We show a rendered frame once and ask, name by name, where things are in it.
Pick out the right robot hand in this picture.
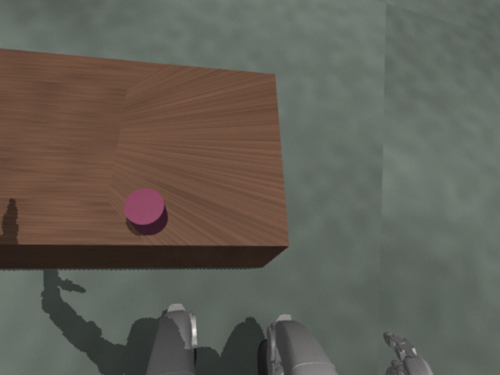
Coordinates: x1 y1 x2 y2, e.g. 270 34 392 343
384 332 433 375

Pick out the can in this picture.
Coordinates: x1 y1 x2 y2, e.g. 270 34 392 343
124 188 168 235

